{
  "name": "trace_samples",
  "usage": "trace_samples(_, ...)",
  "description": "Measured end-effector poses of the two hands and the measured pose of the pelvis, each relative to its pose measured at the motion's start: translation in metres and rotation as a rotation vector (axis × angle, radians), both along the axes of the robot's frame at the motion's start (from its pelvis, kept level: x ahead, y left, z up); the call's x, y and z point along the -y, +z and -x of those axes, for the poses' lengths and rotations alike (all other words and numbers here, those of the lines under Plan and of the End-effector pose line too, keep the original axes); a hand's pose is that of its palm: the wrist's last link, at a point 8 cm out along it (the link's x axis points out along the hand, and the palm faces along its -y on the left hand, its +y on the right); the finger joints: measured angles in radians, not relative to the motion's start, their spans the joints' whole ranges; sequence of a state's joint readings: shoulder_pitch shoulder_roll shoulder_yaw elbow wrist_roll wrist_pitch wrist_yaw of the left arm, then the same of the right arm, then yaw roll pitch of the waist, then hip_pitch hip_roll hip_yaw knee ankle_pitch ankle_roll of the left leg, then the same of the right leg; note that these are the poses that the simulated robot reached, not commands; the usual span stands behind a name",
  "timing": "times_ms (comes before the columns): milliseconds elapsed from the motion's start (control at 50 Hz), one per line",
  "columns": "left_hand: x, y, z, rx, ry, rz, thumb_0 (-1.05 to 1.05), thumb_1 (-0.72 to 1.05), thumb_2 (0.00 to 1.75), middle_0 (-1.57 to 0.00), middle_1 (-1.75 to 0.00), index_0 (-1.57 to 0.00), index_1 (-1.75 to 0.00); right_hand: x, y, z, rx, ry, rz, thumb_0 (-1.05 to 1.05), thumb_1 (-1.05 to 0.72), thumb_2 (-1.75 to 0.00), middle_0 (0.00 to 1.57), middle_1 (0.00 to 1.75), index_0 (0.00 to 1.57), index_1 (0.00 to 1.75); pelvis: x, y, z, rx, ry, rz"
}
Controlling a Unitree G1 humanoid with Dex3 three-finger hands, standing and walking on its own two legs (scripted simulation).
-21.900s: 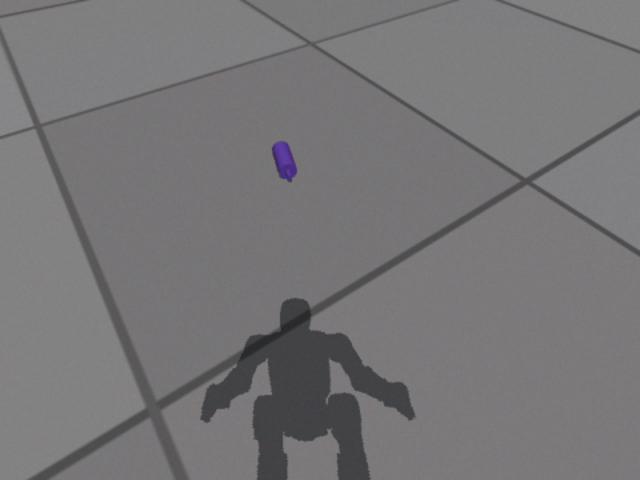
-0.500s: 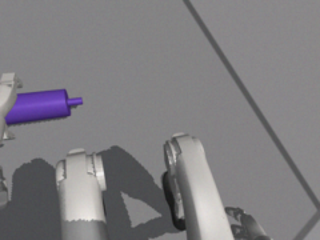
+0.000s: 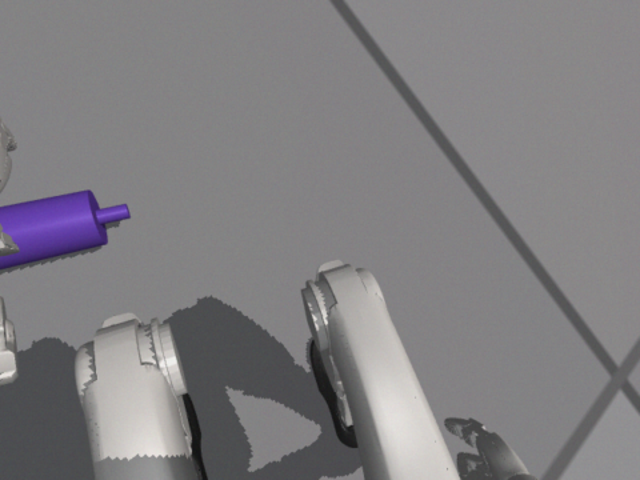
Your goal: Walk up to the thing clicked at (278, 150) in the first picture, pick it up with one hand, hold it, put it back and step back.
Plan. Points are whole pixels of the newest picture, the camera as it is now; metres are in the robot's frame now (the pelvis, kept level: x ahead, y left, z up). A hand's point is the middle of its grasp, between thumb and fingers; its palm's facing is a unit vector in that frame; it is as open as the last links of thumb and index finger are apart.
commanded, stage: approach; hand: left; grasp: from above
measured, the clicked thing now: (46, 228) +0.48 +0.28 -0.30
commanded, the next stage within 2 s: rest palm in 0.50 s
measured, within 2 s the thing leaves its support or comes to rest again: neither
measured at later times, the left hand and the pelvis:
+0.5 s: hand out of the picture +0.47 +0.31 -0.17, palm faces -0.38 -0.05 -0.92, open 13.5 cm; pelvis +0.00 +0.00 -0.01, yaw +0 degrees
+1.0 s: hand (14, 243) +0.44 +0.30 -0.23, palm faces -0.49 -0.14 -0.86, open 13.9 cm; pelvis +0.00 +0.00 -0.03, yaw -2 degrees
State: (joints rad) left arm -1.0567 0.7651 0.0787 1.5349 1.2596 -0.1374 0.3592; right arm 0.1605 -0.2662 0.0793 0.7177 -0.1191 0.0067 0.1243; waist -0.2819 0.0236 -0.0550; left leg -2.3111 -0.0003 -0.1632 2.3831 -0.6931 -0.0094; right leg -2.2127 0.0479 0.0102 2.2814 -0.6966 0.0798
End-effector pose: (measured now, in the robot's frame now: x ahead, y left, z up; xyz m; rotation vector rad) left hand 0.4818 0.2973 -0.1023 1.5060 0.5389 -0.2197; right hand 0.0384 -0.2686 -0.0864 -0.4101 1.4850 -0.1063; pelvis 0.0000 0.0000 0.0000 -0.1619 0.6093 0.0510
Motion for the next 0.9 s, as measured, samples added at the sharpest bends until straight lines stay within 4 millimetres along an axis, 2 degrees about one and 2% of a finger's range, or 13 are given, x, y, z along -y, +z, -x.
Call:
trace_samples(140, -0.025, -0.029, 0.035, -0.108, 0.008, 0.061, 0.0, -0.49, 0.96, -0.09, -1.07, -0.11, -1.05, 0.0, 0.0, 0.001, -0.045, 0.053, 0.002, 0.0, -0.91, -0.89, 0.21, 0.3, 0.21, 0.3, 0.001, -0.003, 0.003, 0.024, 0.006, 0.005)
trace_samples(200, -0.032, -0.035, 0.046, -0.073, -0.045, 0.075, 0.0, -0.48, 0.95, -0.09, -1.07, -0.11, -1.05, 0.002, -0.001, -0.003, -0.059, 0.079, 0.013, 0.0, -0.91, -0.89, 0.21, 0.3, 0.21, 0.3, 0.001, -0.008, 0.003, 0.032, 0.01, 0.01)
trace_samples(260, -0.031, -0.033, 0.051, -0.006, -0.11, 0.073, 0.0, -0.48, 0.95, -0.1, -1.07, -0.11, -1.05, 0.004, -0.003, -0.012, -0.054, 0.095, 0.026, 0.01, -0.91, -0.89, 0.21, 0.3, 0.21, 0.3, 0.0, -0.011, 0.002, 0.036, 0.015, 0.013)
trace_samples(360, -0.023, -0.02, 0.043, 0.093, -0.138, 0.065, 0.0, -0.49, 0.97, -0.09, -1.07, -0.11, -1.05, 0.005, -0.006, -0.035, 0.008, 0.117, 0.044, 0.01, -0.91, -0.89, 0.21, 0.3, 0.21, 0.3, -0.002, -0.013, 0.002, 0.034, 0.019, 0.011)
trace_samples(420, -0.018, -0.016, 0.029, 0.093, -0.12, 0.045, 0.0, -0.48, 1.0, -0.1, -1.08, -0.11, -1.07, 0.003, -0.006, -0.046, 0.059, 0.132, 0.048, 0.0, -0.91, -0.89, 0.2, 0.3, 0.21, 0.3, -0.003, -0.014, 0.004, 0.03, 0.015, 0.012)
trace_samples(480, -0.012, -0.012, 0.013, 0.09, -0.104, 0.025, 0.0, -0.47, 1.02, -0.1, -1.1, -0.12, -1.09, 0.001, -0.006, -0.049, 0.093, 0.138, 0.049, 0.0, -0.91, -0.89, 0.2, 0.3, 0.2, 0.3, -0.003, -0.014, 0.005, 0.024, 0.008, 0.017)
trace_samples(560, -0.01, -0.009, -0.006, 0.095, -0.062, 0.017, 0.0, -0.45, 1.03, -0.1, -1.13, -0.12, -1.11, -0.001, -0.007, -0.039, 0.086, 0.123, 0.043, 0.0, -0.91, -0.89, 0.2, 0.3, 0.2, 0.3, -0.004, -0.016, 0.004, 0.02, 0.003, 0.02)
trace_samples(640, -0.013, -0.01, -0.011, 0.066, -0.022, 0.007, 0.0, -0.44, 1.02, -0.1, -1.15, -0.12, -1.12, -0.004, -0.008, -0.019, 0.046, 0.081, 0.027, 0.0, -0.91, -0.89, 0.2, 0.3, 0.2, 0.3, -0.004, -0.016, 0.002, 0.017, 0.002, 0.02)
trace_samples(760, -0.021, -0.026, 0.01, -0.065, -0.001, 0.013, 0.0, -0.45, 0.98, -0.09, -1.12, -0.11, -1.09, -0.009, -0.008, 0.005, -0.041, 0.046, -0.007, 0.0, -0.91, -0.89, 0.2, 0.3, 0.2, 0.3, -0.002, -0.012, 0.001, 0.018, 0.004, 0.013)
trace_samples(900, -0.018, -0.058, 0.03, -0.106, -0.067, 0.1, 0.0, -0.48, 0.96, -0.09, -1.08, -0.1, -1.06, -0.004, -0.004, 0.012, -0.098, 0.094, 0.012, 0.0, -0.91, -0.89, 0.21, 0.3, 0.21, 0.3, 0.001, -0.017, 0.003, 0.047, -0.003, 0.021)
